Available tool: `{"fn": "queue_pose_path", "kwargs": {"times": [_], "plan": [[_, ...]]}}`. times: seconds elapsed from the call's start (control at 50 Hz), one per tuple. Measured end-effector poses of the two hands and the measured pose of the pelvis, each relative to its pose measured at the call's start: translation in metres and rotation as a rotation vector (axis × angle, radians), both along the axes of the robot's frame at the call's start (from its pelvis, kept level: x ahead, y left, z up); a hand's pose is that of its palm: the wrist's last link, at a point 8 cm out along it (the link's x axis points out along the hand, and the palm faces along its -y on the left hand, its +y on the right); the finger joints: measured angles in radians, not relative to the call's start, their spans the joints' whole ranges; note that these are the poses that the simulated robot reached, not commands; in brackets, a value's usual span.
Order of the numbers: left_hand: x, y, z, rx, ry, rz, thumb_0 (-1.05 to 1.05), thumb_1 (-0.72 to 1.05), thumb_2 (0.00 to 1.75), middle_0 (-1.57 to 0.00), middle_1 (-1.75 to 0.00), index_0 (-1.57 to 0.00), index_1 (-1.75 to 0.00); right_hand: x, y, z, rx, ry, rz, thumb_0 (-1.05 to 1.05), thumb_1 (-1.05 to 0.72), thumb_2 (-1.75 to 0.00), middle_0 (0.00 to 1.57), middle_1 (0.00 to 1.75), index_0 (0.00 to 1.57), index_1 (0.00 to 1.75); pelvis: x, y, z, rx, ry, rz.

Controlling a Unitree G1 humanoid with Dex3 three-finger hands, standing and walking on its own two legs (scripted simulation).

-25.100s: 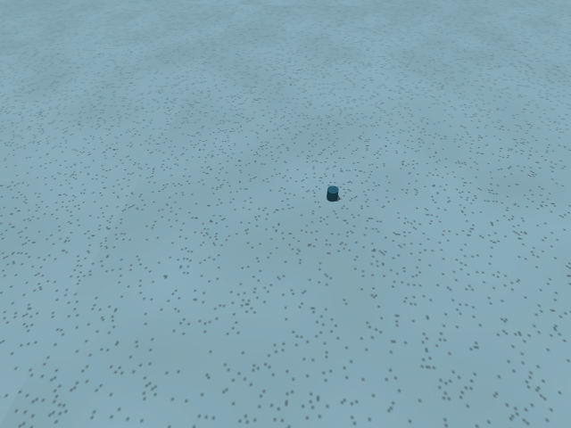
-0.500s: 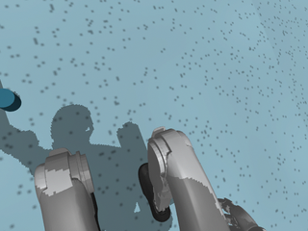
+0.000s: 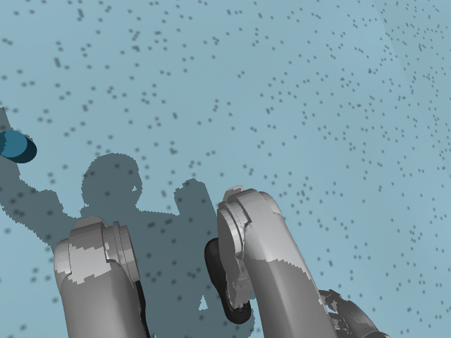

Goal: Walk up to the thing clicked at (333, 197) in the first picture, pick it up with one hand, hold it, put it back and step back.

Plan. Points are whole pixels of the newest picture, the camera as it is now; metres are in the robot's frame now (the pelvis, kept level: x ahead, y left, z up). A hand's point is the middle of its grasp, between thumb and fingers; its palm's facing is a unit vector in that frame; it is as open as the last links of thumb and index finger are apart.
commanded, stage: rise first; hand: left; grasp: from above
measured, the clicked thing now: (16, 147) +0.48 +0.33 -0.29
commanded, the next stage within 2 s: none
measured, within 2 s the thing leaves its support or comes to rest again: neither
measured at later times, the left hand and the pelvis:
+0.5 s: hand out of the picture +0.44 +0.36 -0.18, palm faces -0.43 -0.11 -0.90, open 13.7 cm; pelvis +0.00 +0.00 +0.00, yaw +0 degrees
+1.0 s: hand out of the picture +0.44 +0.36 -0.18, palm faces -0.43 -0.11 -0.90, open 13.3 cm; pelvis +0.00 +0.00 +0.00, yaw +0 degrees
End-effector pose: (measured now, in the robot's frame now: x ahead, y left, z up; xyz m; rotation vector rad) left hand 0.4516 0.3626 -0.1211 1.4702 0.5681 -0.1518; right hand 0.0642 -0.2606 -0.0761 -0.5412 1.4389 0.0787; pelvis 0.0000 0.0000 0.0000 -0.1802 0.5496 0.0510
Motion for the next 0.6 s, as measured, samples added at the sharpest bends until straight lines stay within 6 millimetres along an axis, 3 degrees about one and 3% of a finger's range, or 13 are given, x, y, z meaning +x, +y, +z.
{"fn": "queue_pose_path", "kwargs": {"times": [0.6], "plan": [[-0.0090,-0.0003,0.0046,0.004,0.005,-0.022,0.00,-0.45,0.95,-0.19,-0.92,-0.18,-0.93,0.0019,0.0019,0.0019,0.002,-0.016,0.000,0.00,-0.91,-0.90,0.20,0.30,0.20,0.30,-0.0013,0.0006,0.0016,0.002,0.001,0.006]]}}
